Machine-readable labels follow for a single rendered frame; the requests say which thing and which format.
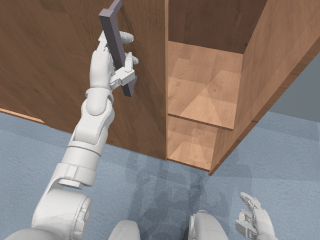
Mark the right robot hand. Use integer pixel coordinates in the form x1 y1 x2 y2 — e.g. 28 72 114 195
235 192 276 240

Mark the left robot forearm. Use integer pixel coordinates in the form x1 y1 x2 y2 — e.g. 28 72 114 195
31 87 115 227

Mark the left robot hand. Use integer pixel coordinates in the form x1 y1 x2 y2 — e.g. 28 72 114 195
89 31 139 93

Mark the handle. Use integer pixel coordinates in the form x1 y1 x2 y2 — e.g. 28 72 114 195
98 0 138 97

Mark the left robot upper arm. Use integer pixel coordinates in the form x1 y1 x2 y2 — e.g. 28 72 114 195
4 188 92 240

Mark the wardrobe door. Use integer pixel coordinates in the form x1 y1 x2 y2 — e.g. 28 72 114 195
0 86 39 119
0 0 169 161

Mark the robot right thigh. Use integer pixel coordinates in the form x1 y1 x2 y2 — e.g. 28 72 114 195
188 212 229 240

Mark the robot thigh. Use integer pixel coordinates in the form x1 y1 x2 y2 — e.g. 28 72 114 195
188 212 229 240
108 220 141 240

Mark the robot left thigh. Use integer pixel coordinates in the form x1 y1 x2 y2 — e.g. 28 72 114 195
108 220 141 240

